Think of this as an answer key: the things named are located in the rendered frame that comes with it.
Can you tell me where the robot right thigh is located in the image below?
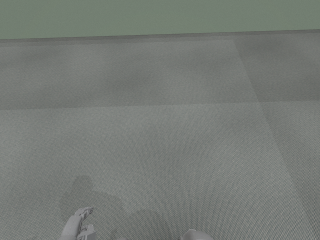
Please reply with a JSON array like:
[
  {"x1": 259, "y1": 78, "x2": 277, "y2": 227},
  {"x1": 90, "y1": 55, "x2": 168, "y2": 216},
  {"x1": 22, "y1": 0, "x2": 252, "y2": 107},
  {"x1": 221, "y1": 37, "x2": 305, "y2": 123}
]
[{"x1": 179, "y1": 230, "x2": 213, "y2": 240}]

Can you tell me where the robot left hand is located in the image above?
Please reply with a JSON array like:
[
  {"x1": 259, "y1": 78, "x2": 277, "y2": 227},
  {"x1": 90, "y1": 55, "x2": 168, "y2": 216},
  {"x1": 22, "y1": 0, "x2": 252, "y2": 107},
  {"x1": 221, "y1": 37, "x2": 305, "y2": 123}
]
[{"x1": 61, "y1": 206, "x2": 97, "y2": 240}]

